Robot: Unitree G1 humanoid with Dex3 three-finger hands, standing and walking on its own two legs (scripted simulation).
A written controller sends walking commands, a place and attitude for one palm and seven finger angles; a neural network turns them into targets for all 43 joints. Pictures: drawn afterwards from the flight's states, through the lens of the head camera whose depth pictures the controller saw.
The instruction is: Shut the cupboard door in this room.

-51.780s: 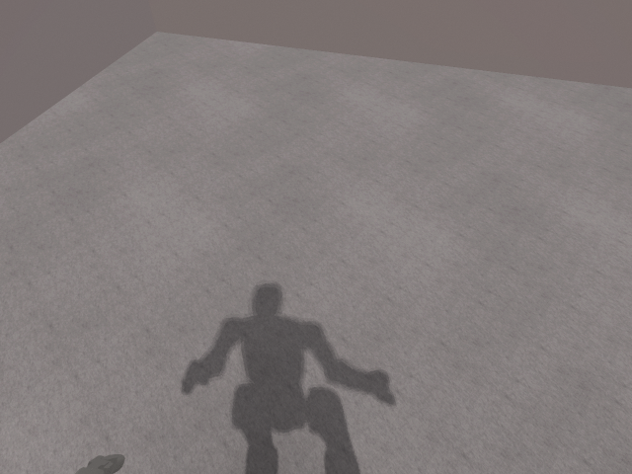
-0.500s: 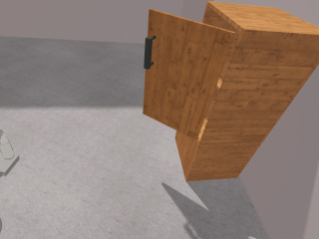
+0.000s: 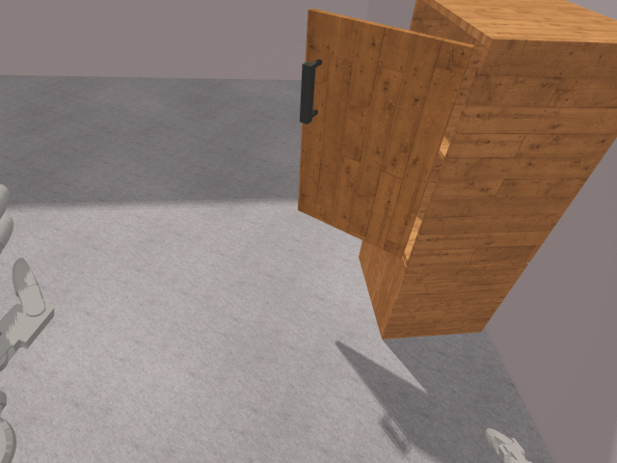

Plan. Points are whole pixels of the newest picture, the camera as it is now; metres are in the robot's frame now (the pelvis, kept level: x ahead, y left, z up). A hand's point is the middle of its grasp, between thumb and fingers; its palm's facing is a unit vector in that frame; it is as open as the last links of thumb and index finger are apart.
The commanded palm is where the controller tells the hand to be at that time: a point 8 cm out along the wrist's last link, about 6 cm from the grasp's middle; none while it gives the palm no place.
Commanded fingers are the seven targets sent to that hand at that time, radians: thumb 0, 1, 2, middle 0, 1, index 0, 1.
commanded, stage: stop stepping back and stand still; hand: left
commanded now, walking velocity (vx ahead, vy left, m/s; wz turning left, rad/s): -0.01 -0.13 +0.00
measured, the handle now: (311, 91) +0.92 +0.03 +0.10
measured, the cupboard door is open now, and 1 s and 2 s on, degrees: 51 51 51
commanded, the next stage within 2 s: let the arm hang, fingers relaxed in 0.58 s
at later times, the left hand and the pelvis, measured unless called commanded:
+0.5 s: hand (62, 277) +0.25 +0.27 +0.17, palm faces +0.41 -0.80 -0.44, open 7.4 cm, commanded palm +0.18 +0.31 +0.19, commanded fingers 0.00 0.90 0.90 -0.20 -0.30 -0.20 -0.30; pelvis +0.04 +0.01 +0.01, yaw -1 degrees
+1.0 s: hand out of the picture +0.05 +0.21 -0.16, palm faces +0.01 -0.98 -0.18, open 7.1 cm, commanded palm none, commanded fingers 0.00 0.90 0.90 -0.20 -0.30 -0.20 -0.30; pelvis +0.00 +0.03 +0.01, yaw +1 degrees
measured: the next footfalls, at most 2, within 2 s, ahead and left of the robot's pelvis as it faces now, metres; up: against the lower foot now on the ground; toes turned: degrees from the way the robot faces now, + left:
none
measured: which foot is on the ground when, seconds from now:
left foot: down 0.00-1.00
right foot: down 0.00-1.00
